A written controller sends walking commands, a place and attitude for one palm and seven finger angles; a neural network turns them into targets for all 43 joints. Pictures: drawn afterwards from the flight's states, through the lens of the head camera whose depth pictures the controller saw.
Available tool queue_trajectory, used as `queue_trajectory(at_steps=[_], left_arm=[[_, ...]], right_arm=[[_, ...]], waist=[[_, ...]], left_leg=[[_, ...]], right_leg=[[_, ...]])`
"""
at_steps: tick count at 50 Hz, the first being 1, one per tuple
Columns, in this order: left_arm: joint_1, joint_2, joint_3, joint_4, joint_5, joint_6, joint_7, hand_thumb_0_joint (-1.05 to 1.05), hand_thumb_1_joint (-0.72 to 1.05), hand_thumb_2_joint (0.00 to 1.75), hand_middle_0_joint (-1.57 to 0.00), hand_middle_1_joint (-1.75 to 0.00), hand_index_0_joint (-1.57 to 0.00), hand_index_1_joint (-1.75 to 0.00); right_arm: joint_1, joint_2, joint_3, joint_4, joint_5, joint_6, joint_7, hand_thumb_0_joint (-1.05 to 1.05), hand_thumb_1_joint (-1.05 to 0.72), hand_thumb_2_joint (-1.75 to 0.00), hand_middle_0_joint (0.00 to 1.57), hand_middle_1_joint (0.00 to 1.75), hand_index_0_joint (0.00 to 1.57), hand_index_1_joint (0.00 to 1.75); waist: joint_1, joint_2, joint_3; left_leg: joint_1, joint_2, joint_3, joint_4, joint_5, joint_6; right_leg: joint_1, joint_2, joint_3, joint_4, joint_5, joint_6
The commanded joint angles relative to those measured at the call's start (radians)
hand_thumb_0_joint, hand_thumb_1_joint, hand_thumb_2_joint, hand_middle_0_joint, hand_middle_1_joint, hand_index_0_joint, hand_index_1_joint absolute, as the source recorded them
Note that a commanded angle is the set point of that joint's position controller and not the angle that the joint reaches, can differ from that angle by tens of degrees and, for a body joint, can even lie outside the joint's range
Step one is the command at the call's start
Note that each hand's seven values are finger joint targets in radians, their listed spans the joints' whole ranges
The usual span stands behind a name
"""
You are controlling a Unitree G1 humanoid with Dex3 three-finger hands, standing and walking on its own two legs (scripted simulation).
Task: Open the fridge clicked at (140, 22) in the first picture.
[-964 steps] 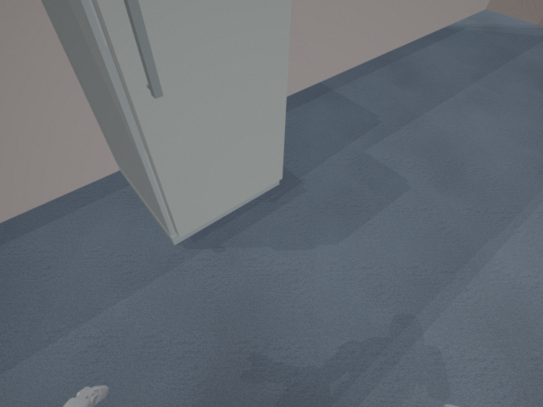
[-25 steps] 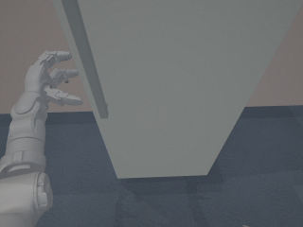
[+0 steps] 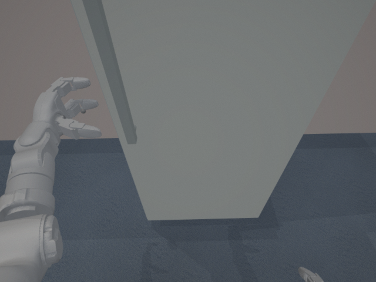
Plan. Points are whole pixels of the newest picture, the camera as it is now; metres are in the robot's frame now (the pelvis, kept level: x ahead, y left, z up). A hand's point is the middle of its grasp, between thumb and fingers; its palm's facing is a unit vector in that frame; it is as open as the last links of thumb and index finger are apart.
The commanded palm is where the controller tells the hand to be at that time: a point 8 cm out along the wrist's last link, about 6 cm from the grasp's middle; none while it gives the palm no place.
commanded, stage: move the hooked fingers beside the handle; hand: left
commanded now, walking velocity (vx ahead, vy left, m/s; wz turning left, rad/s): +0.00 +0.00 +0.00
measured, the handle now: (116, 72) +0.50 +0.17 +0.21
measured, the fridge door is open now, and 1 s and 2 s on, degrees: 0 0 0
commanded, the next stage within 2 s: feel for the door with the fingertips in 0.96 s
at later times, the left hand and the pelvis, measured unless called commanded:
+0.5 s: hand (77, 105) +0.43 +0.24 +0.18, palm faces +0.06 -1.00 +0.02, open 14.0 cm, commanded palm +0.40 +0.28 +0.17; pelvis +0.00 +0.01 +0.00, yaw -1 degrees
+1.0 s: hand (86, 103) +0.44 +0.22 +0.17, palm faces +0.07 -1.00 +0.01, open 14.0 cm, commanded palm +0.41 +0.27 +0.17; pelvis +0.00 +0.01 +0.00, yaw +0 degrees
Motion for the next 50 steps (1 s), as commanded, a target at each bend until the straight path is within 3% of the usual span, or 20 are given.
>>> queue_trajectory(at_steps=[1, 3, 7, 10, 13, 16, 17, 18, 21, 23, 25, 31, 37, 38, 40, 41, 45, 46, 48, 50], left_arm=[[-0.581, 0.314, 0.087, -0.364, -0.018, -0.182, 0.028, 0.0, -0.5, 0.3, -0.3, -1.2, -0.3, -1.2], [-0.598, 0.304, 0.08, -0.352, -0.012, -0.206, 0.026, 0.0, -0.5, 0.3, -0.3, -1.2, -0.3, -1.2], [-0.5, 0.247, 0.034, -0.18, -0.004, -0.15, -0.001, 0.0, -0.5, 0.3, -0.3, -1.2, -0.3, -1.2], [-0.461, 0.255, 0.03, -0.076, -0.002, -0.083, -0.019, 0.0, -0.5, 0.3, -0.3, -1.2, -0.3, -1.2], [-0.451, 0.265, 0.049, -0.13, -0.011, -0.086, -0.017, 0.0, -0.5, 0.3, -0.3, -1.2, -0.3, -1.2], [-0.448, 0.294, 0.092, -0.256, -0.028, -0.149, -0.004, 0.0, -0.5, 0.3, -0.3, -1.2, -0.3, -1.2], [-0.463, 0.331, 0.124, -0.315, -0.024, -0.172, 0.001, 0.0, -0.5, 0.3, -0.3, -1.2, -0.3, -1.2], [-0.474, 0.297, 0.102, -0.347, -0.024, -0.184, 0.003, 0.0, -0.5, 0.3, -0.3, -1.2, -0.3, -1.2], [-0.417, 0.324, 0.126, -0.342, -0.019, -0.181, 0.009, 0.0, -0.5, 0.3, -0.3, -1.2, -0.3, -1.2], [-0.426, 0.253, 0.066, -0.308, -0.012, -0.146, 0.001, 0.0, -0.5, 0.3, -0.3, -1.2, -0.3, -1.2], [-0.391, 0.243, 0.053, -0.294, -0.01, -0.108, -0.007, 0.0, -0.5, 0.3, -0.3, -1.2, -0.3, -1.2], [-0.411, 0.206, 0.027, -0.354, -0.037, -0.082, -0.004, 0.0, -0.5, 0.3, -0.3, -1.2, -0.3, -1.2], [-0.495, 0.193, 0.013, -0.355, -0.014, -0.105, 0.046, 0.0, -0.5, 0.3, -0.3, -1.2, -0.3, -1.2], [-0.527, 0.171, -0.005, -0.33, -0.01, -0.101, 0.054, 0.0, -0.5, 0.3, -0.3, -1.2, -0.3, -1.2], [-0.52, 0.206, 0.021, -0.265, -0.001, -0.091, 0.062, 0.0, -0.5, 0.3, -0.3, -1.2, -0.3, -1.2], [-0.481, 0.247, 0.057, -0.236, 0.004, -0.091, 0.067, 0.0, -0.5, 0.3, -0.3, -1.2, -0.3, -1.2], [-0.511, 0.228, 0.028, -0.229, 0.015, -0.095, 0.057, 0.0, -0.5, 0.3, -0.3, -1.2, -0.3, -1.2], [-0.496, 0.222, 0.027, -0.228, 0.009, -0.105, 0.053, 0.0, -0.5, 0.3, -0.3, -1.2, -0.3, -1.2], [-0.478, 0.275, 0.073, -0.257, 0.006, -0.123, 0.046, 0.0, -0.5, 0.3, -0.3, -1.2, -0.3, -1.2], [-0.476, 0.263, 0.07, -0.278, -0.004, -0.135, 0.035, 0.0, -0.5, 0.3, -0.3, -1.2, -0.3, -1.2]], right_arm=[[0.005, -0.142, -0.052, -0.105, -0.014, -0.049, -0.01, 0.0, -0.9, -0.9, 0.2, 0.3, 0.2, 0.3], [-0.004, -0.138, -0.048, -0.094, -0.013, -0.056, -0.01, 0.0, -0.9, -0.9, 0.2, 0.3, 0.2, 0.3], [-0.001, -0.138, -0.045, -0.076, -0.005, -0.056, -0.011, 0.0, -0.9, -0.9, 0.2, 0.3, 0.2, 0.3], [0.019, -0.149, -0.048, -0.08, -0.004, -0.043, -0.009, 0.0, -0.9, -0.9, 0.2, 0.3, 0.2, 0.3], [0.02, -0.15, -0.052, -0.104, -0.007, -0.04, -0.004, 0.0, -0.9, -0.9, 0.2, 0.3, 0.2, 0.3], [0.022, -0.148, -0.058, -0.118, -0.013, -0.043, -0.002, 0.0, -0.9, -0.9, 0.2, 0.3, 0.2, 0.3], [0.018, -0.15, -0.059, -0.119, -0.014, -0.045, 0.001, 0.0, -0.9, -0.9, 0.2, 0.3, 0.2, 0.3], [0.011, -0.143, -0.058, -0.121, -0.013, -0.049, 0.002, 0.0, -0.9, -0.9, 0.2, 0.3, 0.2, 0.3], [0.014, -0.144, -0.056, -0.11, -0.011, -0.047, -0.001, 0.0, -0.9, -0.9, 0.2, 0.3, 0.2, 0.3], [-0.002, -0.136, -0.053, -0.104, -0.006, -0.05, -0.001, 0.0, -0.9, -0.9, 0.2, 0.3, 0.2, 0.3], [-0.002, -0.14, -0.054, -0.109, -0.003, -0.046, -0.003, 0.0, -0.9, -0.9, 0.2, 0.3, 0.2, 0.3], [-0.004, -0.141, -0.057, -0.118, -0.003, -0.051, -0.008, 0.0, -0.9, -0.9, 0.2, 0.3, 0.2, 0.3], [-0.017, -0.138, -0.049, -0.098, -0.008, -0.058, -0.007, 0.0, -0.9, -0.9, 0.2, 0.3, 0.2, 0.3], [-0.015, -0.134, -0.045, -0.093, -0.009, -0.059, -0.007, 0.0, -0.9, -0.9, 0.2, 0.3, 0.2, 0.3], [-0.009, -0.139, -0.044, -0.085, -0.012, -0.055, -0.006, 0.0, -0.9, -0.9, 0.2, 0.3, 0.2, 0.3], [0.002, -0.144, -0.046, -0.085, -0.014, -0.05, -0.007, 0.0, -0.9, -0.9, 0.2, 0.3, 0.2, 0.3], [-0.003, -0.138, -0.044, -0.1, -0.014, -0.043, -0.003, 0.0, -0.9, -0.9, 0.2, 0.3, 0.2, 0.3], [0.003, -0.139, -0.046, -0.103, -0.014, -0.043, -0.003, 0.0, -0.9, -0.9, 0.2, 0.3, 0.2, 0.3], [-0.002, -0.143, -0.048, -0.11, -0.014, -0.041, -0.002, 0.0, -0.9, -0.9, 0.2, 0.3, 0.2, 0.3], [-0.003, -0.14, -0.05, -0.111, -0.012, -0.042, -0.003, 0.0, -0.9, -0.9, 0.2, 0.3, 0.2, 0.3]], waist=[[-0.019, -0.014, -0.333], [-0.021, 0.041, -0.358], [-0.015, 0.061, -0.272], [-0.009, 0.001, -0.206], [0.005, -0.015, -0.268], [0.01, -0.053, -0.339], [0.021, -0.025, -0.383], [0.012, 0.007, -0.386], [0.014, 0.013, -0.336], [-0.002, 0.05, -0.26], [0.004, 0.064, -0.238], [-0.007, -0.005, -0.284], [-0.015, 0.044, -0.279], [-0.027, 0.025, -0.253], [-0.022, 0.017, -0.23], [-0.008, -0.024, -0.246], [-0.006, 0.03, -0.283], [-0.011, -0.007, -0.29], [0.006, 0.009, -0.327], [0.004, 0.001, -0.332]], left_leg=[[0.371, -0.022, -0.045, -0.009, 0.137, 0.053], [0.397, -0.023, -0.048, -0.009, 0.145, 0.048], [0.353, -0.024, -0.039, -0.015, 0.106, 0.045], [0.279, -0.024, -0.039, -0.025, 0.074, 0.046], [0.294, -0.025, -0.037, -0.02, 0.121, 0.048], [0.336, -0.022, -0.039, -0.007, 0.188, 0.052], [0.357, -0.022, -0.044, -0.01, 0.203, 0.048], [0.388, -0.022, -0.041, -0.009, 0.216, 0.047], [0.369, -0.019, -0.033, -0.011, 0.192, 0.05], [0.358, -0.02, -0.034, -0.02, 0.15, 0.048], [0.352, -0.018, -0.044, -0.03, 0.132, 0.043], [0.387, -0.015, -0.051, -0.026, 0.15, 0.047], [0.413, -0.013, -0.07, -0.033, 0.122, 0.037], [0.405, -0.013, -0.073, -0.036, 0.104, 0.037], [0.368, -0.014, -0.071, -0.04, 0.076, 0.037], [0.349, -0.017, -0.066, -0.035, 0.08, 0.041], [0.357, -0.018, -0.058, -0.028, 0.114, 0.036], [0.353, -0.02, -0.054, -0.02, 0.129, 0.043], [0.365, -0.018, -0.052, -0.019, 0.157, 0.04], [0.377, -0.019, -0.048, -0.015, 0.176, 0.042]], right_leg=[[-0.109, 0.002, 0.047, -0.104, 0.309, 0.022], [-0.11, 0.002, 0.052, -0.097, 0.325, 0.02], [-0.151, -0.002, 0.043, -0.11, 0.287, 0.019], [-0.16, -0.006, 0.037, -0.117, 0.269, 0.023], [-0.121, -0.006, 0.037, -0.103, 0.318, 0.022], [-0.075, 0.002, 0.035, -0.089, 0.378, 0.02], [-0.06, 0.005, 0.04, -0.08, 0.398, 0.019], [-0.071, 0.007, 0.038, -0.078, 0.404, 0.017], [-0.078, 0.007, 0.037, -0.09, 0.368, 0.017], [-0.135, 0.009, 0.032, -0.102, 0.325, 0.018], [-0.154, 0.009, 0.026, -0.107, 0.289, 0.014], [-0.135, 0.01, 0.02, -0.114, 0.291, 0.014], [-0.176, 0.008, 0.019, -0.11, 0.238, 0.009], [-0.192, 0.008, 0.015, -0.114, 0.223, 0.012], [-0.19, 0.005, 0.019, -0.118, 0.203, 0.012], [-0.159, 0.004, 0.021, -0.118, 0.211, 0.013], [-0.147, 0.0, 0.025, -0.102, 0.257, 0.012], [-0.13, 0.001, 0.026, -0.104, 0.277, 0.014], [-0.105, 0.001, 0.032, -0.096, 0.318, 0.012], [-0.1, 0.005, 0.033, -0.096, 0.343, 0.013]])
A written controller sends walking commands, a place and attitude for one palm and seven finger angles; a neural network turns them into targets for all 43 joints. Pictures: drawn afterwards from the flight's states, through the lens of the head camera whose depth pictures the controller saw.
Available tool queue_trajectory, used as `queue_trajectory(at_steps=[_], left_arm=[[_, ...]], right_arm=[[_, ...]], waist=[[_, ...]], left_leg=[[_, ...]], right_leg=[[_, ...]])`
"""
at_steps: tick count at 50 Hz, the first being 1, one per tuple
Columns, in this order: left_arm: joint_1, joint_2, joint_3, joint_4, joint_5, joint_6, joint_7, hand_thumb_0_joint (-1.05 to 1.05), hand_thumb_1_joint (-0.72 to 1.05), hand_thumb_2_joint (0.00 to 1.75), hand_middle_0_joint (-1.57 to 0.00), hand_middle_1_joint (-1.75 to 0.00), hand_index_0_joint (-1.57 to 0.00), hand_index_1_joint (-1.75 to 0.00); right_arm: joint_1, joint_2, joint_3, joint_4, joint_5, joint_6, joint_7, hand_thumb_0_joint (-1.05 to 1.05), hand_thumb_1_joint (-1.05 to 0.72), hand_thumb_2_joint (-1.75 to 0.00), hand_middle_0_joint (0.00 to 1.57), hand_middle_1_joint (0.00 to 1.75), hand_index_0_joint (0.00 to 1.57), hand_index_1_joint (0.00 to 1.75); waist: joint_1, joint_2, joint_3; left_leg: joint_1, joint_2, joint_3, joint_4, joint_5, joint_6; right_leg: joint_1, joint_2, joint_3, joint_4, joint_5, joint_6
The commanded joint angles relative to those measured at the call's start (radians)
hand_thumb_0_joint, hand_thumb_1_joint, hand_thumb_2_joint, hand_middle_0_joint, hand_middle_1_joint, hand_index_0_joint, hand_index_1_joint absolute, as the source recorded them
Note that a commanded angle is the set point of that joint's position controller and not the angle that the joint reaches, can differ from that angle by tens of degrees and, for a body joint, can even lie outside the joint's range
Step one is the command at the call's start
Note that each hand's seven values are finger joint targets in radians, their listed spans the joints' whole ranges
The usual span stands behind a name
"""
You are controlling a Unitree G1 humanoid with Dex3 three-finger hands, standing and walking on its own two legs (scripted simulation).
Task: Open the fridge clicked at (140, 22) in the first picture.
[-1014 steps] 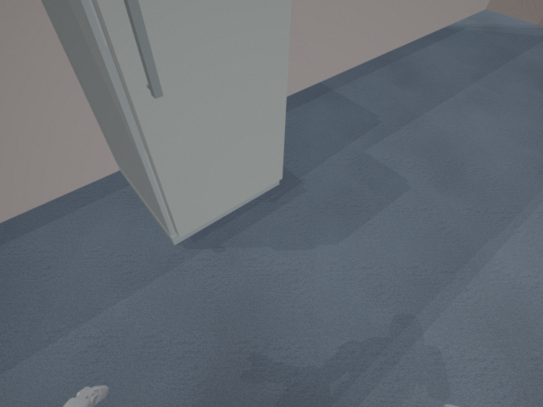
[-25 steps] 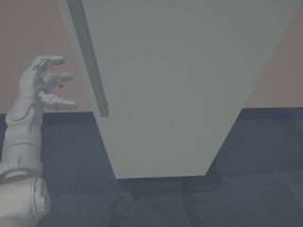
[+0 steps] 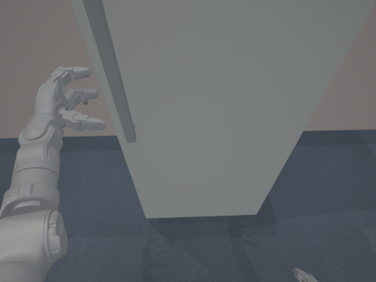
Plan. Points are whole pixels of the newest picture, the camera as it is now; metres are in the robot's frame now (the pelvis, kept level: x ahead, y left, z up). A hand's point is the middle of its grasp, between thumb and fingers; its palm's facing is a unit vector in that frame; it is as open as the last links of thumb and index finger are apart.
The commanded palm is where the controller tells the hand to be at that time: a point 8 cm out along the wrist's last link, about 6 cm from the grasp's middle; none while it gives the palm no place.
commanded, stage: feel for the door with the fingertips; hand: left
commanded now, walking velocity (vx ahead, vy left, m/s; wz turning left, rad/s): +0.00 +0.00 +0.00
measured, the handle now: (115, 69) +0.50 +0.16 +0.21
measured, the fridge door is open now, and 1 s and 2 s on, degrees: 0 0 0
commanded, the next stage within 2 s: slide the fingers in behind the handle in 0.88 s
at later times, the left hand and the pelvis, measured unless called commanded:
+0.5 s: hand (106, 101) +0.44 +0.18 +0.17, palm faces +0.05 -1.00 +0.01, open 14.0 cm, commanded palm +0.41 +0.24 +0.17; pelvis +0.01 -0.01 +0.00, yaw +0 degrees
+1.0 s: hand (99, 95) +0.45 +0.19 +0.17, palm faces +0.06 -1.00 +0.02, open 13.8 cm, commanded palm +0.43 +0.24 +0.17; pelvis +0.01 -0.01 +0.00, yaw +0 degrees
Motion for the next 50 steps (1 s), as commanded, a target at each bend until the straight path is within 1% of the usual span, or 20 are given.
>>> queue_trajectory(at_steps=[1, 4, 5, 6, 8, 10, 11, 13, 17, 24, 25, 26, 29, 31, 33, 37, 40, 41, 47, 50], left_arm=[[-0.441, 0.272, 0.052, -0.286, -0.029, -0.103, -0.022, 0.0, -0.5, 0.3, -0.3, -1.2, -0.3, -1.2], [-0.432, 0.237, 0.028, -0.268, -0.034, -0.085, -0.034, 0.0, -0.5, 0.3, -0.3, -1.2, -0.3, -1.2], [-0.431, 0.2, -0.001, -0.264, -0.039, -0.073, -0.038, 0.0, -0.5, 0.3, -0.3, -1.2, -0.3, -1.2], [-0.422, 0.208, 0.008, -0.257, -0.043, -0.068, -0.036, 0.0, -0.5, 0.3, -0.3, -1.2, -0.3, -1.2], [-0.406, 0.225, 0.026, -0.274, -0.042, -0.051, -0.033, 0.0, -0.5, 0.3, -0.3, -1.2, -0.3, -1.2], [-0.438, 0.172, -0.016, -0.319, -0.042, -0.044, -0.023, 0.0, -0.5, 0.3, -0.3, -1.2, -0.3, -1.2], [-0.426, 0.158, -0.023, -0.328, -0.043, -0.046, -0.013, 0.0, -0.5, 0.3, -0.3, -1.2, -0.3, -1.2], [-0.405, 0.165, -0.004, -0.36, -0.039, -0.044, 0.008, 0.0, -0.5, 0.3, -0.3, -1.2, -0.3, -1.2], [-0.422, 0.173, 0.009, -0.358, -0.03, -0.043, 0.047, 0.0, -0.5, 0.3, -0.3, -1.2, -0.3, -1.2], [-0.458, 0.185, 0.019, -0.344, 0.002, -0.044, 0.088, 0.0, -0.5, 0.3, -0.3, -1.2, -0.3, -1.2], [-0.452, 0.189, 0.022, -0.339, 0.001, -0.045, 0.086, 0.0, -0.5, 0.3, -0.3, -1.2, -0.3, -1.2], [-0.437, 0.223, 0.049, -0.314, 0.0, -0.049, 0.086, 0.0, -0.5, 0.3, -0.3, -1.2, -0.3, -1.2], [-0.44, 0.223, 0.044, -0.257, -0.004, -0.043, 0.063, 0.0, -0.5, 0.3, -0.3, -1.2, -0.3, -1.2], [-0.462, 0.187, 0.005, -0.237, -0.007, -0.046, 0.047, 0.0, -0.5, 0.3, -0.3, -1.2, -0.3, -1.2], [-0.499, 0.183, -0.007, -0.247, -0.007, -0.053, 0.035, 0.0, -0.5, 0.3, -0.3, -1.2, -0.3, -1.2], [-0.516, 0.188, -0.003, -0.229, -0.024, -0.067, 0.012, 0.0, -0.5, 0.3, -0.3, -1.2, -0.3, -1.2], [-0.499, 0.226, 0.033, -0.203, -0.024, -0.07, 0.008, 0.0, -0.5, 0.3, -0.3, -1.2, -0.3, -1.2], [-0.497, 0.229, 0.03, -0.185, -0.025, -0.073, 0.011, 0.0, -0.5, 0.3, -0.3, -1.2, -0.3, -1.2], [-0.576, 0.213, 0.01, -0.197, -0.003, -0.098, 0.029, 0.0, -0.5, 0.3, -0.3, -1.2, -0.3, -1.2], [-0.635, 0.151, -0.046, -0.178, 0.001, -0.101, 0.036, 0.0, -0.5, 0.3, -0.3, -1.2, -0.3, -1.2]], right_arm=[[-0.003, -0.157, -0.063, -0.12, 0.0, -0.038, -0.011, 0.0, -0.9, -0.9, 0.2, 0.3, 0.2, 0.3], [-0.004, -0.155, -0.066, -0.109, 0.005, -0.037, -0.012, 0.0, -0.9, -0.9, 0.2, 0.3, 0.2, 0.3], [-0.004, -0.153, -0.066, -0.11, 0.006, -0.037, -0.011, 0.0, -0.9, -0.9, 0.2, 0.3, 0.2, 0.3], [0.003, -0.155, -0.068, -0.108, 0.006, -0.036, -0.012, 0.0, -0.9, -0.9, 0.2, 0.3, 0.2, 0.3], [-0.005, -0.157, -0.07, -0.108, 0.008, -0.036, -0.011, 0.0, -0.9, -0.9, 0.2, 0.3, 0.2, 0.3], [-0.01, -0.15, -0.07, -0.11, 0.008, -0.037, -0.009, 0.0, -0.9, -0.9, 0.2, 0.3, 0.2, 0.3], [-0.004, -0.148, -0.072, -0.11, 0.007, -0.039, -0.009, 0.0, -0.9, -0.9, 0.2, 0.3, 0.2, 0.3], [-0.011, -0.148, -0.073, -0.109, 0.003, -0.042, -0.004, 0.0, -0.9, -0.9, 0.2, 0.3, 0.2, 0.3], [-0.018, -0.145, -0.069, -0.103, 0.0, -0.038, -0.003, 0.0, -0.9, -0.9, 0.2, 0.3, 0.2, 0.3], [-0.021, -0.137, -0.063, -0.101, -0.008, -0.031, 0.0, 0.0, -0.9, -0.9, 0.2, 0.3, 0.2, 0.3], [-0.023, -0.137, -0.064, -0.102, -0.007, -0.029, 0.0, 0.0, -0.9, -0.9, 0.2, 0.3, 0.2, 0.3], [-0.012, -0.143, -0.063, -0.1, -0.01, -0.026, -0.003, 0.0, -0.9, -0.9, 0.2, 0.3, 0.2, 0.3], [-0.016, -0.142, -0.062, -0.098, -0.007, -0.018, -0.007, 0.0, -0.9, -0.9, 0.2, 0.3, 0.2, 0.3], [-0.01, -0.142, -0.064, -0.101, -0.003, -0.017, -0.007, 0.0, -0.9, -0.9, 0.2, 0.3, 0.2, 0.3], [-0.01, -0.142, -0.066, -0.095, -0.002, -0.016, -0.007, 0.0, -0.9, -0.9, 0.2, 0.3, 0.2, 0.3], [0.007, -0.149, -0.071, -0.088, -0.002, -0.017, -0.007, 0.0, -0.9, -0.9, 0.2, 0.3, 0.2, 0.3], [0.016, -0.152, -0.073, -0.082, -0.002, -0.013, -0.007, 0.0, -0.9, -0.9, 0.2, 0.3, 0.2, 0.3], [0.026, -0.155, -0.073, -0.079, -0.004, -0.011, -0.007, 0.0, -0.9, -0.9, 0.2, 0.3, 0.2, 0.3], [0.032, -0.153, -0.078, -0.069, -0.005, -0.015, -0.001, 0.0, -0.9, -0.9, 0.2, 0.3, 0.2, 0.3], [0.041, -0.151, -0.078, -0.06, -0.007, -0.018, 0.001, 0.0, -0.9, -0.9, 0.2, 0.3, 0.2, 0.3]], waist=[[0.009, 0.013, -0.343], [0.001, 0.02, -0.294], [-0.003, 0.02, -0.281], [-0.004, -0.018, -0.269], [0.007, 0.005, -0.277], [-0.001, 0.032, -0.284], [-0.003, 0.012, -0.29], [0.008, 0.027, -0.311], [0.004, -0.029, -0.275], [0.007, 0.005, -0.297], [0.009, 0.008, -0.301], [0.01, -0.046, -0.301], [0.006, -0.061, -0.282], [-0.011, -0.043, -0.265], [-0.011, 0.003, -0.288], [-0.014, -0.031, -0.311], [-0.006, -0.032, -0.315], [-0.012, -0.06, -0.3], [-0.019, 0.035, -0.324], [-0.043, 0.038, -0.303]], left_leg=[[0.385, -0.018, -0.049, -0.021, 0.191, 0.039], [0.38, -0.017, -0.046, -0.024, 0.177, 0.039], [0.377, -0.019, -0.046, -0.027, 0.163, 0.038], [0.36, -0.021, -0.044, -0.023, 0.16, 0.044], [0.36, -0.022, -0.04, -0.028, 0.159, 0.042], [0.39, -0.021, -0.046, -0.03, 0.164, 0.039], [0.392, -0.021, -0.044, -0.024, 0.175, 0.043], [0.411, -0.02, -0.049, -0.027, 0.191, 0.039], [0.368, -0.022, -0.042, -0.033, 0.167, 0.042], [0.374, -0.024, -0.038, -0.031, 0.172, 0.038], [0.37, -0.025, -0.033, -0.029, 0.17, 0.039], [0.349, -0.025, -0.033, -0.026, 0.176, 0.043], [0.316, -0.03, -0.023, -0.026, 0.174, 0.044], [0.326, -0.032, -0.019, -0.018, 0.169, 0.047], [0.348, -0.031, -0.023, -0.015, 0.182, 0.044], [0.351, -0.031, -0.03, -0.008, 0.203, 0.046], [0.336, -0.032, -0.025, -0.007, 0.2, 0.045], [0.319, -0.034, -0.024, -0.005, 0.194, 0.049], [0.374, -0.027, -0.039, 0.003, 0.204, 0.043], [0.389, -0.022, -0.052, 0.0, 0.171, 0.038]], right_leg=[[-0.075, 0.007, 0.025, -0.098, 0.352, 0.007], [-0.108, 0.01, 0.026, -0.105, 0.352, 0.01], [-0.12, 0.011, 0.022, -0.108, 0.338, 0.011], [-0.103, 0.009, 0.021, -0.114, 0.338, 0.012], [-0.102, 0.007, 0.029, -0.112, 0.35, 0.013], [-0.122, 0.009, 0.021, -0.114, 0.334, 0.01], [-0.11, 0.009, 0.02, -0.114, 0.338, 0.01], [-0.111, 0.011, 0.02, -0.109, 0.352, 0.009], [-0.095, 0.009, 0.024, -0.112, 0.35, 0.015], [-0.083, 0.005, 0.031, -0.107, 0.36, 0.014], [-0.077, 0.003, 0.036, -0.109, 0.368, 0.015], [-0.051, 0.003, 0.034, -0.107, 0.385, 0.019], [-0.037, -0.004, 0.045, -0.104, 0.437, 0.026], [-0.062, -0.003, 0.044, -0.109, 0.425, 0.028], [-0.076, -0.004, 0.046, -0.106, 0.428, 0.023], [-0.067, -0.002, 0.044, -0.099, 0.459, 0.024], [-0.06, -0.005, 0.047, -0.096, 0.468, 0.026], [-0.058, -0.005, 0.044, -0.096, 0.46, 0.029], [-0.124, 0.003, 0.037, -0.091, 0.403, 0.017], [-0.175, 0.01, 0.026, -0.096, 0.333, 0.014]])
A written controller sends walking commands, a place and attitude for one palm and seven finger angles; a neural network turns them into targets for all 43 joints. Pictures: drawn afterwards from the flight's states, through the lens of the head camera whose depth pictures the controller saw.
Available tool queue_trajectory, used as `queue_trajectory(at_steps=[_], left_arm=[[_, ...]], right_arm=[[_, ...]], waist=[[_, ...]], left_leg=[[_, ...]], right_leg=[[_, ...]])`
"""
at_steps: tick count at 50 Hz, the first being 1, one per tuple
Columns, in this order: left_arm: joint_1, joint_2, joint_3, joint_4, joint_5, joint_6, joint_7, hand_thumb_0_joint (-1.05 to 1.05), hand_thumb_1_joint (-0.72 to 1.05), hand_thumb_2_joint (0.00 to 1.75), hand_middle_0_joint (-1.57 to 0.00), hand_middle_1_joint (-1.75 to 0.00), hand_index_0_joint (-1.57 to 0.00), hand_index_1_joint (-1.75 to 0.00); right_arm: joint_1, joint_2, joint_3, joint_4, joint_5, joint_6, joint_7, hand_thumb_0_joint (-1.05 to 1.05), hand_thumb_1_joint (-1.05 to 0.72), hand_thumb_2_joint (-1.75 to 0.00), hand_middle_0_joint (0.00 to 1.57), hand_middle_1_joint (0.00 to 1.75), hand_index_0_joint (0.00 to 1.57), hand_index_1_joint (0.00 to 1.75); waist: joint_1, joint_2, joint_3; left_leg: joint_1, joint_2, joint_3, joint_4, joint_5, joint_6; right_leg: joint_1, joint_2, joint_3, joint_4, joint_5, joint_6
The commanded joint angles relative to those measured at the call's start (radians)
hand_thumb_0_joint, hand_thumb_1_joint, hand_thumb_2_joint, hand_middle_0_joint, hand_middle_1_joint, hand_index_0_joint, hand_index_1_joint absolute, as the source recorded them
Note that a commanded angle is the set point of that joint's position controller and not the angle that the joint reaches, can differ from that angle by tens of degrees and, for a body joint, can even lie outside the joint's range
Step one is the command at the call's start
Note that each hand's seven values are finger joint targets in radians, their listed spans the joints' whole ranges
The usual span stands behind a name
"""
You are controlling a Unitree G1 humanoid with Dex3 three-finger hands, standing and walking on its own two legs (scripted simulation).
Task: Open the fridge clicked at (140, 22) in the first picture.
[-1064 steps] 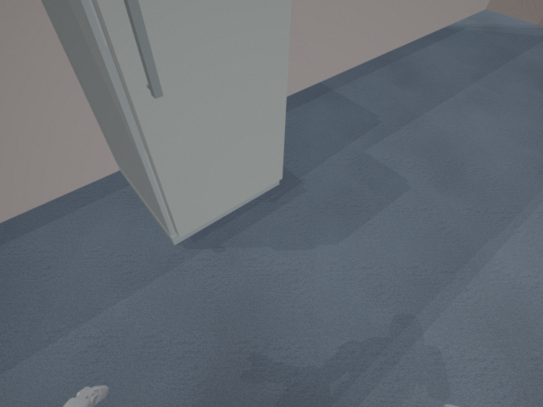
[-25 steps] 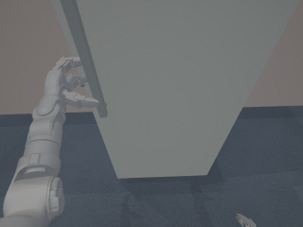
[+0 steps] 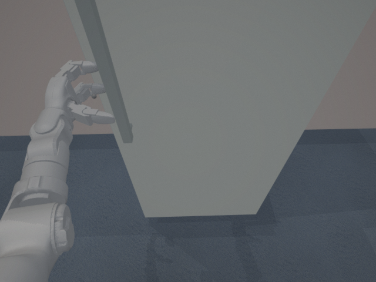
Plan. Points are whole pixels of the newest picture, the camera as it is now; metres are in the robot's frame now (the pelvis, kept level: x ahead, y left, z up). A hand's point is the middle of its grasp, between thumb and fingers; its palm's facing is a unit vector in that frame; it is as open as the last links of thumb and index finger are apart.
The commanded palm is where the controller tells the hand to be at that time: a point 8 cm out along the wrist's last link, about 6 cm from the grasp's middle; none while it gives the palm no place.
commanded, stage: slide the fingers in behind the handle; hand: left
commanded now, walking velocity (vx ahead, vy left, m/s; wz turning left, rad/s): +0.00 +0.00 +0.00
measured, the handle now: (110, 69) +0.49 +0.17 +0.21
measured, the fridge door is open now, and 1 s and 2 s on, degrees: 0 0 0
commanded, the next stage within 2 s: grip the handle and tug to test in 1.80 s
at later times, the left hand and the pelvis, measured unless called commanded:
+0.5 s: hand (106, 100) +0.44 +0.17 +0.17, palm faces +0.03 -1.00 +0.01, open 14.0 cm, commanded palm +0.42 +0.23 +0.17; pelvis -0.01 +0.01 +0.00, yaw -1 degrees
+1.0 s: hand (118, 98) +0.44 +0.15 +0.17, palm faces +0.04 -1.00 +0.01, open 14.0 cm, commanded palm +0.42 +0.20 +0.17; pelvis +0.00 +0.00 +0.00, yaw +0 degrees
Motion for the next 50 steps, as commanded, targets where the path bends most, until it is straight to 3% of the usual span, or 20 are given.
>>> queue_trajectory(at_steps=[1, 3, 6, 9, 12, 14, 15, 19, 21, 24, 25, 30, 31, 33, 40, 41, 43, 45, 48, 50], left_arm=[[-0.559, 0.189, -0.01, -0.204, -0.001, -0.073, 0.015, 0.0, -0.5, 0.3, -0.3, -1.2, -0.3, -1.2], [-0.543, 0.189, -0.007, -0.208, 0.004, -0.076, 0.02, 0.0, -0.5, 0.3, -0.3, -1.2, -0.3, -1.2], [-0.555, 0.136, -0.047, -0.234, -0.002, -0.087, 0.023, 0.0, -0.5, 0.3, -0.3, -1.2, -0.3, -1.2], [-0.512, 0.194, 0.008, -0.204, -0.004, -0.082, 0.025, 0.0, -0.5, 0.3, -0.3, -1.2, -0.3, -1.2], [-0.519, 0.213, 0.026, -0.19, 0.001, -0.083, 0.036, 0.0, -0.5, 0.3, -0.3, -1.2, -0.3, -1.2], [-0.518, 0.174, 0.001, -0.223, 0.002, -0.085, 0.043, 0.0, -0.5, 0.3, -0.3, -1.2, -0.3, -1.2], [-0.474, 0.187, 0.019, -0.226, 0.005, -0.085, 0.046, 0.0, -0.5, 0.3, -0.3, -1.2, -0.3, -1.2], [-0.45, 0.112, -0.038, -0.285, 0.0, -0.076, 0.05, 0.0, -0.5, 0.3, -0.3, -1.2, -0.3, -1.2], [-0.459, 0.136, -0.024, -0.271, -0.001, -0.067, 0.06, 0.0, -0.5, 0.3, -0.3, -1.2, -0.3, -1.2], [-0.492, 0.164, 0.002, -0.275, 0.007, -0.055, 0.078, 0.0, -0.5, 0.3, -0.3, -1.2, -0.3, -1.2], [-0.526, 0.141, -0.021, -0.283, 0.009, -0.054, 0.084, 0.0, -0.5, 0.3, -0.3, -1.2, -0.3, -1.2], [-0.505, 0.13, -0.016, -0.318, 0.021, -0.073, 0.109, 0.0, -0.5, 0.3, -0.3, -1.2, -0.3, -1.2], [-0.468, 0.141, -0.003, -0.312, 0.019, -0.075, 0.109, 0.0, -0.5, 0.3, -0.3, -1.2, -0.3, -1.2], [-0.444, 0.134, -0.002, -0.337, 0.014, -0.068, 0.101, 0.0, -0.5, 0.3, -0.3, -1.2, -0.3, -1.2], [-0.459, 0.066, -0.066, -0.347, 0.007, -0.029, 0.095, 0.0, -0.5, 0.3, -0.3, -1.2, -0.3, -1.2], [-0.44, 0.08, -0.05, -0.328, 0.005, -0.023, 0.1, 0.0, -0.5, 0.3, -0.3, -1.2, -0.3, -1.2], [-0.429, 0.118, -0.011, -0.321, 0.006, -0.013, 0.106, 0.0, -0.5, 0.3, -0.3, -1.2, -0.3, -1.2], [-0.441, 0.093, -0.028, -0.334, 0.004, -0.013, 0.109, 0.0, -0.5, 0.3, -0.3, -1.2, -0.3, -1.2], [-0.437, 0.121, -0.007, -0.352, 0.014, -0.027, 0.119, 0.0, -0.5, 0.3, -0.3, -1.2, -0.3, -1.2], [-0.439, 0.095, -0.027, -0.349, 0.015, -0.031, 0.119, 0.0, -0.5, 0.3, -0.3, -1.2, -0.3, -1.2]], right_arm=[[0.021, -0.139, -0.049, -0.099, -0.008, -0.045, -0.005, 0.0, -0.9, -0.9, 0.2, 0.3, 0.2, 0.3], [0.012, -0.139, -0.048, -0.102, -0.007, -0.047, -0.002, 0.0, -0.9, -0.9, 0.2, 0.3, 0.2, 0.3], [0.01, -0.136, -0.048, -0.106, -0.008, -0.056, 0.001, 0.0, -0.9, -0.9, 0.2, 0.3, 0.2, 0.3], [0.003, -0.14, -0.044, -0.107, -0.006, -0.055, 0.0, 0.0, -0.9, -0.9, 0.2, 0.3, 0.2, 0.3], [0.001, -0.139, -0.039, -0.111, -0.007, -0.055, 0.0, 0.0, -0.9, -0.9, 0.2, 0.3, 0.2, 0.3], [-0.006, -0.132, -0.04, -0.121, -0.007, -0.062, 0.004, 0.0, -0.9, -0.9, 0.2, 0.3, 0.2, 0.3], [-0.008, -0.132, -0.042, -0.124, -0.007, -0.062, 0.005, 0.0, -0.9, -0.9, 0.2, 0.3, 0.2, 0.3], [-0.024, -0.124, -0.04, -0.14, -0.003, -0.066, 0.012, 0.0, -0.9, -0.9, 0.2, 0.3, 0.2, 0.3], [-0.017, -0.13, -0.039, -0.132, -0.005, -0.062, 0.007, 0.0, -0.9, -0.9, 0.2, 0.3, 0.2, 0.3], [-0.024, -0.127, -0.037, -0.13, -0.005, -0.061, 0.004, 0.0, -0.9, -0.9, 0.2, 0.3, 0.2, 0.3], [-0.028, -0.124, -0.035, -0.129, -0.004, -0.062, 0.003, 0.0, -0.9, -0.9, 0.2, 0.3, 0.2, 0.3], [-0.024, -0.118, -0.037, -0.124, -0.012, -0.07, 0.009, 0.0, -0.9, -0.9, 0.2, 0.3, 0.2, 0.3], [-0.015, -0.121, -0.04, -0.124, -0.014, -0.068, 0.009, 0.0, -0.9, -0.9, 0.2, 0.3, 0.2, 0.3], [-0.029, -0.12, -0.041, -0.134, -0.012, -0.069, 0.012, 0.0, -0.9, -0.9, 0.2, 0.3, 0.2, 0.3], [-0.044, -0.113, -0.039, -0.127, -0.004, -0.058, 0.009, 0.0, -0.9, -0.9, 0.2, 0.3, 0.2, 0.3], [-0.038, -0.116, -0.04, -0.127, -0.005, -0.056, 0.007, 0.0, -0.9, -0.9, 0.2, 0.3, 0.2, 0.3], [-0.042, -0.118, -0.041, -0.125, -0.008, -0.051, 0.006, 0.0, -0.9, -0.9, 0.2, 0.3, 0.2, 0.3], [-0.048, -0.112, -0.037, -0.132, -0.008, -0.049, 0.008, 0.0, -0.9, -0.9, 0.2, 0.3, 0.2, 0.3], [-0.047, -0.111, -0.038, -0.131, -0.011, -0.047, 0.008, 0.0, -0.9, -0.9, 0.2, 0.3, 0.2, 0.3], [-0.046, -0.108, -0.039, -0.13, -0.011, -0.045, 0.01, 0.0, -0.9, -0.9, 0.2, 0.3, 0.2, 0.3]], waist=[[-0.044, -0.011, -0.298], [-0.031, 0.009, -0.311], [-0.039, 0.028, -0.323], [-0.016, -0.002, -0.311], [-0.014, -0.017, -0.295], [-0.013, -0.004, -0.306], [0.001, 0.008, -0.314], [-0.006, 0.014, -0.3], [-0.013, -0.03, -0.271], [-0.006, -0.011, -0.264], [-0.02, -0.019, -0.253], [-0.005, 0.032, -0.332], [-0.002, -0.006, -0.348], [0.006, -0.011, -0.362], [-0.013, -0.004, -0.267], [-0.011, -0.035, -0.256], [0.003, -0.041, -0.276], [0.0, -0.047, -0.279], [0.009, -0.022, -0.309], [0.0, -0.028, -0.304]], left_leg=[[0.384, -0.024, -0.041, -0.004, 0.186, 0.057], [0.388, -0.023, -0.045, -0.014, 0.172, 0.051], [0.42, -0.021, -0.05, -0.009, 0.179, 0.052], [0.382, -0.022, -0.048, -0.021, 0.145, 0.049], [0.358, -0.02, -0.046, -0.028, 0.135, 0.05], [0.38, -0.02, -0.047, -0.029, 0.136, 0.049], [0.385, -0.018, -0.045, -0.029, 0.143, 0.046], [0.402, -0.017, -0.043, -0.031, 0.148, 0.047], [0.366, -0.018, -0.043, -0.033, 0.122, 0.051], [0.359, -0.018, -0.041, -0.041, 0.106, 0.049], [0.359, -0.018, -0.042, -0.043, 0.095, 0.049], [0.418, -0.019, -0.041, -0.03, 0.167, 0.043], [0.411, -0.021, -0.04, -0.025, 0.186, 0.047], [0.408, -0.023, -0.032, -0.026, 0.204, 0.047], [0.385, -0.027, -0.025, -0.032, 0.181, 0.05], [0.374, -0.027, -0.024, -0.031, 0.177, 0.054], [0.365, -0.03, -0.023, -0.036, 0.181, 0.052], [0.364, -0.033, -0.02, -0.04, 0.178, 0.054], [0.37, -0.034, -0.017, -0.033, 0.196, 0.053], [0.376, -0.034, -0.014, -0.029, 0.21, 0.053]], right_leg=[[-0.156, 0.004, 0.032, -0.105, 0.349, 0.027], [-0.158, 0.005, 0.032, -0.102, 0.333, 0.024], [-0.173, 0.006, 0.026, -0.104, 0.312, 0.021], [-0.152, 0.007, 0.031, -0.107, 0.301, 0.021], [-0.143, 0.005, 0.03, -0.104, 0.294, 0.022], [-0.148, 0.008, 0.027, -0.103, 0.287, 0.021], [-0.144, 0.008, 0.028, -0.102, 0.29, 0.019], [-0.152, 0.012, 0.024, -0.105, 0.293, 0.019], [-0.136, 0.01, 0.024, -0.115, 0.274, 0.022], [-0.143, 0.008, 0.031, -0.117, 0.267, 0.022], [-0.152, 0.008, 0.03, -0.121, 0.257, 0.024], [-0.13, 0.009, 0.028, -0.103, 0.313, 0.018], [-0.102, 0.01, 0.027, -0.101, 0.335, 0.019], [-0.082, 0.009, 0.033, -0.098, 0.38, 0.022], [-0.108, 0.008, 0.032, -0.12, 0.382, 0.026], [-0.099, 0.007, 0.032, -0.123, 0.378, 0.028], [-0.079, 0.005, 0.037, -0.12, 0.395, 0.027], [-0.073, 0.003, 0.039, -0.122, 0.4, 0.029], [-0.056, -0.001, 0.044, -0.112, 0.423, 0.028], [-0.06, 0.001, 0.044, -0.112, 0.444, 0.03]])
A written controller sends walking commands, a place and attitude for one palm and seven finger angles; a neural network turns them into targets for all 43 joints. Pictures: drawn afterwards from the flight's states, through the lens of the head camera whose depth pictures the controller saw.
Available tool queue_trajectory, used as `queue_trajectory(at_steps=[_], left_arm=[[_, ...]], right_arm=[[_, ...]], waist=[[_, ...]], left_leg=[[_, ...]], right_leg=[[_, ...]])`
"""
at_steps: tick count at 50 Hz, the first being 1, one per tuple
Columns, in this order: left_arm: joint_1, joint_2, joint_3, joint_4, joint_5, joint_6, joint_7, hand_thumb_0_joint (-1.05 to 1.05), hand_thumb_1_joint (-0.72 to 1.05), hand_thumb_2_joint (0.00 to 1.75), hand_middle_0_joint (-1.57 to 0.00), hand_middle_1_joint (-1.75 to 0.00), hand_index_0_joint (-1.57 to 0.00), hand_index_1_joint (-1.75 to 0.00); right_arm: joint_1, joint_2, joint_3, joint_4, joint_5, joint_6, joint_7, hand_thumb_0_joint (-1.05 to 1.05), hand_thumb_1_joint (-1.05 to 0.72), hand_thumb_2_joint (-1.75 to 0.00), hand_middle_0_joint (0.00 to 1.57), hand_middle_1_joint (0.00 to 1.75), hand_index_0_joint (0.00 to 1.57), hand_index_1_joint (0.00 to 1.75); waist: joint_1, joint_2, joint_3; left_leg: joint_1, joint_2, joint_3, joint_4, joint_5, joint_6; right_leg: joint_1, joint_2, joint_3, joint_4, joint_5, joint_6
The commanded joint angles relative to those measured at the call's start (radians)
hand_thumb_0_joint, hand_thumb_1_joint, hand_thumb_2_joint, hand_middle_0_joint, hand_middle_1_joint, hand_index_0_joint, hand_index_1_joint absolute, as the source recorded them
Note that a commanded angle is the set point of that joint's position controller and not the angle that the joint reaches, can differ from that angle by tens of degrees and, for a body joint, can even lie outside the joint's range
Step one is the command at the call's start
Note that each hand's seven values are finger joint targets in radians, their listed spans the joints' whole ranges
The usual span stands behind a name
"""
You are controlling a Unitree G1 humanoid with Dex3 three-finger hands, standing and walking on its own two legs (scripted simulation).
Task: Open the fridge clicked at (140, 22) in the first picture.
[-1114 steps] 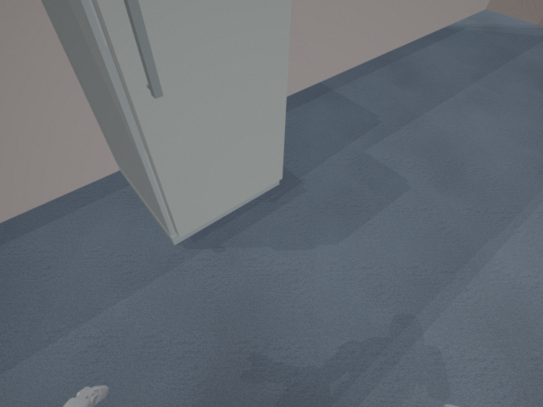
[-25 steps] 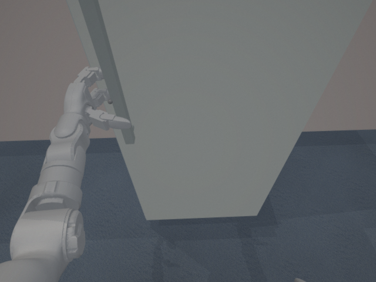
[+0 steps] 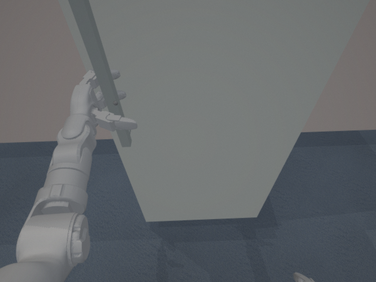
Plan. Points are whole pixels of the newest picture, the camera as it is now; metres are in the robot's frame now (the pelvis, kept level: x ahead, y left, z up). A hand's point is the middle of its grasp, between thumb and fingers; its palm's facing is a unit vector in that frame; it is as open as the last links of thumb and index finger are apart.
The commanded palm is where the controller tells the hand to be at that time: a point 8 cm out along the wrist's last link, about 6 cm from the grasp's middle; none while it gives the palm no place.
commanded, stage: slide the fingers in behind the handle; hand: left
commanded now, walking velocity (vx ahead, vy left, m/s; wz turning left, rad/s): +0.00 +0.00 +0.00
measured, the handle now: (107, 75) +0.49 +0.18 +0.21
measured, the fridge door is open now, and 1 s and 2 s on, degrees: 0 0 0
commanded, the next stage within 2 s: grip the handle and tug to test in 0.80 s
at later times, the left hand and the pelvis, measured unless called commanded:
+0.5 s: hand (120, 103) +0.44 +0.15 +0.17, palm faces +0.06 -1.00 +0.00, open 14.0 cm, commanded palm +0.41 +0.19 +0.17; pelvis +0.01 +0.00 +0.00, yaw +0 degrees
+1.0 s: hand (119, 104) +0.44 +0.15 +0.17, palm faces +0.06 -1.00 +0.00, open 14.0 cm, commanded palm +0.40 +0.20 +0.17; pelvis +0.01 +0.00 +0.00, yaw +0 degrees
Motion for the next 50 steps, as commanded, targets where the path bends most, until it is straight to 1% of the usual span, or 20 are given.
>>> queue_trajectory(at_steps=[1, 4, 7, 10, 12, 16, 19, 20, 21, 23, 25, 28, 31, 34, 35, 38, 43, 45, 48, 50], left_arm=[[-0.478, 0.214, 0.033, -0.24, -0.001, -0.08, 0.003, 0.0, -0.5, 0.3, -0.3, -1.2, -0.3, -1.2], [-0.487, 0.172, -0.001, -0.27, -0.002, -0.083, -0.002, 0.0, -0.5, 0.3, -0.3, -1.2, -0.3, -1.2], [-0.513, 0.166, -0.006, -0.259, -0.009, -0.076, -0.001, 0.0, -0.5, 0.3, -0.3, -1.2, -0.3, -1.2], [-0.49, 0.164, 0.003, -0.264, -0.009, -0.067, 0.005, 0.0, -0.5, 0.3, -0.3, -1.2, -0.3, -1.2], [-0.479, 0.169, 0.011, -0.268, -0.007, -0.067, 0.014, 0.0, -0.5, 0.3, -0.3, -1.2, -0.3, -1.2], [-0.441, 0.129, -0.017, -0.282, -0.01, -0.068, 0.015, 0.0, -0.5, 0.3, -0.3, -1.2, -0.3, -1.2], [-0.441, 0.159, 0.006, -0.329, -0.007, -0.073, 0.013, 0.0, -0.5, 0.3, -0.3, -1.2, -0.3, -1.2], [-0.425, 0.122, -0.024, -0.323, -0.008, -0.069, 0.009, 0.0, -0.5, 0.3, -0.3, -1.2, -0.3, -1.2], [-0.419, 0.137, -0.007, -0.322, -0.014, -0.071, 0.012, 0.0, -0.5, 0.3, -0.3, -1.2, -0.3, -1.2], [-0.382, 0.159, 0.013, -0.335, -0.011, -0.068, 0.01, 0.0, -0.5, 0.3, -0.3, -1.2, -0.3, -1.2], [-0.419, 0.11, -0.037, -0.351, -0.008, -0.061, 0.008, 0.0, -0.5, 0.3, -0.3, -1.2, -0.3, -1.2], [-0.448, 0.108, -0.041, -0.343, -0.006, -0.047, 0.016, 0.0, -0.5, 0.3, -0.3, -1.2, -0.3, -1.2], [-0.445, 0.09, -0.052, -0.356, -0.006, -0.047, 0.023, 0.0, -0.5, 0.3, -0.3, -1.2, -0.3, -1.2], [-0.429, 0.126, -0.019, -0.354, -0.005, -0.041, 0.025, 0.0, -0.5, 0.3, -0.3, -1.2, -0.3, -1.2], [-0.43, 0.08, -0.057, -0.356, -0.005, -0.04, 0.021, 0.0, -0.5, 0.3, -0.3, -1.2, -0.3, -1.2], [-0.403, 0.102, -0.033, -0.37, -0.006, -0.045, 0.026, 0.0, -0.5, 0.3, -0.3, -1.2, -0.3, -1.2], [-0.414, 0.1, -0.041, -0.384, -0.002, -0.045, 0.029, 0.0, -0.5, 0.3, -0.3, -1.2, -0.3, -1.2], [-0.419, 0.061, -0.074, -0.376, -0.004, -0.039, 0.026, 0.0, -0.5, 0.3, -0.3, -1.2, -0.3, -1.2], [-0.403, 0.131, -0.008, -0.369, -0.006, -0.038, 0.031, 0.0, -0.36, 0.36, -0.32, -1.22, -0.32, -1.22], [-0.404, 0.089, -0.042, -0.393, -0.009, -0.04, 0.025, 0.0, -0.27, 0.4, -0.32, -1.23, -0.32, -1.23]], right_arm=[[-0.003, -0.134, -0.049, -0.115, -0.007, -0.035, -0.005, 0.0, -0.9, -0.9, 0.2, 0.3, 0.2, 0.3], [-0.016, -0.129, -0.051, -0.118, -0.003, -0.037, -0.002, 0.0, -0.9, -0.9, 0.2, 0.3, 0.2, 0.3], [-0.013, -0.133, -0.052, -0.11, -0.003, -0.037, -0.003, 0.0, -0.9, -0.9, 0.2, 0.3, 0.2, 0.3], [-0.019, -0.129, -0.051, -0.11, -0.004, -0.034, -0.002, 0.0, -0.9, -0.9, 0.2, 0.3, 0.2, 0.3], [-0.017, -0.129, -0.051, -0.111, -0.006, -0.034, 0.001, 0.0, -0.9, -0.9, 0.2, 0.3, 0.2, 0.3], [-0.021, -0.126, -0.052, -0.118, -0.006, -0.035, 0.004, 0.0, -0.9, -0.9, 0.2, 0.3, 0.2, 0.3], [-0.026, -0.128, -0.055, -0.119, -0.005, -0.034, 0.006, 0.0, -0.9, -0.9, 0.2, 0.3, 0.2, 0.3], [-0.034, -0.122, -0.053, -0.123, -0.005, -0.035, 0.007, 0.0, -0.9, -0.9, 0.2, 0.3, 0.2, 0.3], [-0.025, -0.127, -0.054, -0.122, -0.006, -0.036, 0.007, 0.0, -0.9, -0.9, 0.2, 0.3, 0.2, 0.3], [-0.036, -0.127, -0.054, -0.124, -0.005, -0.032, 0.007, 0.0, -0.9, -0.9, 0.2, 0.3, 0.2, 0.3], [-0.04, -0.122, -0.052, -0.126, -0.003, -0.033, 0.007, 0.0, -0.9, -0.9, 0.2, 0.3, 0.2, 0.3], [-0.04, -0.124, -0.053, -0.118, -0.003, -0.03, 0.004, 0.0, -0.9, -0.9, 0.2, 0.3, 0.2, 0.3], [-0.036, -0.124, -0.054, -0.12, -0.006, -0.031, 0.004, 0.0, -0.9, -0.9, 0.2, 0.3, 0.2, 0.3], [-0.043, -0.125, -0.052, -0.119, -0.007, -0.026, 0.002, 0.0, -0.9, -0.9, 0.2, 0.3, 0.2, 0.3], [-0.048, -0.12, -0.052, -0.122, -0.005, -0.028, 0.003, 0.0, -0.9, -0.9, 0.2, 0.3, 0.2, 0.3], [-0.047, -0.123, -0.053, -0.122, -0.008, -0.028, 0.004, 0.0, -0.9, -0.9, 0.2, 0.3, 0.2, 0.3], [-0.055, -0.121, -0.05, -0.124, -0.007, -0.028, 0.004, 0.0, -0.9, -0.9, 0.2, 0.3, 0.2, 0.3], [-0.056, -0.117, -0.048, -0.124, -0.006, -0.029, 0.005, 0.0, -0.9, -0.9, 0.2, 0.3, 0.2, 0.3], [-0.056, -0.125, -0.051, -0.122, -0.009, -0.026, 0.001, 0.0, -0.9, -0.9, 0.2, 0.3, 0.2, 0.3], [-0.06, -0.119, -0.05, -0.129, -0.008, -0.028, 0.003, 0.0, -0.9, -0.9, 0.2, 0.3, 0.2, 0.3]], waist=[[-0.005, -0.053, -0.305], [-0.007, -0.023, -0.32], [-0.016, -0.055, -0.302], [-0.004, -0.027, -0.316], [0.003, -0.047, -0.318], [0.0, -0.063, -0.308], [0.012, -0.042, -0.342], [0.011, -0.031, -0.326], [0.01, -0.061, -0.327], [0.024, -0.052, -0.327], [0.004, -0.046, -0.306], [-0.005, -0.04, -0.286], [-0.002, -0.037, -0.311], [0.01, -0.057, -0.33], [0.003, -0.052, -0.322], [0.015, -0.053, -0.339], [0.009, -0.04, -0.324], [0.003, -0.036, -0.299], [0.016, -0.055, -0.313], [0.016, -0.05, -0.328]], left_leg=[[0.33, -0.037, -0.021, -0.002, 0.206, 0.061], [0.358, -0.037, -0.022, -0.002, 0.218, 0.058], [0.345, -0.038, -0.023, -0.002, 0.205, 0.061], [0.358, -0.041, -0.023, -0.001, 0.227, 0.058], [0.344, -0.042, -0.023, -0.002, 0.235, 0.059], [0.346, -0.045, -0.015, -0.001, 0.245, 0.063], [0.366, -0.043, -0.017, -0.004, 0.268, 0.059], [0.365, -0.045, -0.014, -0.003, 0.261, 0.059], [0.361, -0.045, -0.016, 0.0, 0.273, 0.063], [0.357, -0.044, -0.014, -0.007, 0.275, 0.06], [0.365, -0.044, -0.012, -0.006, 0.267, 0.061], [0.373, -0.041, -0.018, -0.01, 0.245, 0.061], [0.394, -0.042, -0.024, -0.006, 0.264, 0.06], [0.383, -0.043, -0.023, -0.012, 0.269, 0.058], [0.393, -0.044, -0.023, -0.01, 0.276, 0.059], [0.404, -0.041, -0.026, -0.008, 0.3, 0.057], [0.407, -0.04, -0.027, -0.011, 0.297, 0.057], [0.403, -0.039, -0.029, -0.014, 0.278, 0.055], [0.388, -0.04, -0.024, -0.019, 0.272, 0.057], [0.401, -0.041, -0.023, -0.021, 0.283, 0.056]], right_leg=[[-0.076, -0.003, 0.033, -0.098, 0.444, 0.037], [-0.089, -0.001, 0.033, -0.095, 0.457, 0.036], [-0.093, -0.001, 0.033, -0.102, 0.455, 0.04], [-0.084, -0.002, 0.032, -0.096, 0.476, 0.035], [-0.066, -0.003, 0.031, -0.091, 0.493, 0.037], [-0.056, -0.003, 0.031, -0.096, 0.518, 0.042], [-0.042, -0.003, 0.034, -0.088, 0.543, 0.037], [-0.048, -0.003, 0.033, -0.09, 0.539, 0.037], [-0.035, -0.002, 0.029, -0.09, 0.551, 0.039], [-0.023, -0.003, 0.031, -0.087, 0.563, 0.037], [-0.048, -0.002, 0.029, -0.093, 0.55, 0.039], [-0.078, 0.0, 0.027, -0.104, 0.5, 0.038], [-0.073, 0.002, 0.02, -0.1, 0.497, 0.034], [-0.046, -0.002, 0.027, -0.096, 0.524, 0.034], [-0.057, -0.001, 0.024, -0.096, 0.526, 0.034], [-0.046, 0.001, 0.019, -0.092, 0.535, 0.03], [-0.05, 0.002, 0.019, -0.095, 0.527, 0.029], [-0.069, 0.003, 0.015, -0.101, 0.501, 0.029], [-0.041, 0.0, 0.024, -0.104, 0.513, 0.031], [-0.038, 0.001, 0.019, -0.102, 0.521, 0.03]])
